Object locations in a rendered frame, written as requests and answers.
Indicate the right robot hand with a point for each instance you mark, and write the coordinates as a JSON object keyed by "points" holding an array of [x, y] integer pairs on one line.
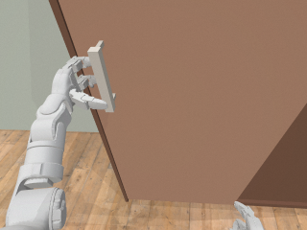
{"points": [[252, 222]]}

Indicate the robot left upper arm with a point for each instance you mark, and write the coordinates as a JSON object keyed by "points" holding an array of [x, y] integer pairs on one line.
{"points": [[38, 209]]}

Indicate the left robot forearm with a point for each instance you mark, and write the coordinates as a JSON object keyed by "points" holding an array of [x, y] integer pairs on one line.
{"points": [[43, 161]]}

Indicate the handle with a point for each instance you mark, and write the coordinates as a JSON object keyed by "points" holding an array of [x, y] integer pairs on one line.
{"points": [[98, 65]]}

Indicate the left robot hand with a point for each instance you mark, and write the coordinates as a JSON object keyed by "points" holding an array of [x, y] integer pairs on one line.
{"points": [[65, 83]]}

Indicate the wardrobe door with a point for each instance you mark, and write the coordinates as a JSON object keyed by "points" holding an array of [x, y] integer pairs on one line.
{"points": [[205, 89], [283, 175]]}

